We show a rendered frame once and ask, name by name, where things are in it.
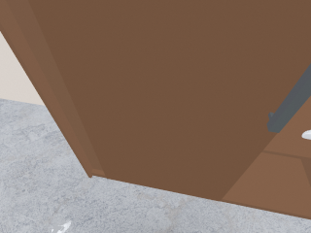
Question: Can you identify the right robot hand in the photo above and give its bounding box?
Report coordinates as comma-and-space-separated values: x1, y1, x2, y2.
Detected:
301, 130, 311, 140

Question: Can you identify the handle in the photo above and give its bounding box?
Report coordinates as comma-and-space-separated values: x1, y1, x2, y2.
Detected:
266, 63, 311, 133

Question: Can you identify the wardrobe door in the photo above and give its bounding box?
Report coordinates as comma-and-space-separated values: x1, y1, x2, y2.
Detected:
28, 0, 311, 202
6, 0, 103, 171

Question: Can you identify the left robot hand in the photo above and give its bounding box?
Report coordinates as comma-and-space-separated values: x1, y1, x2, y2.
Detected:
52, 219, 72, 233

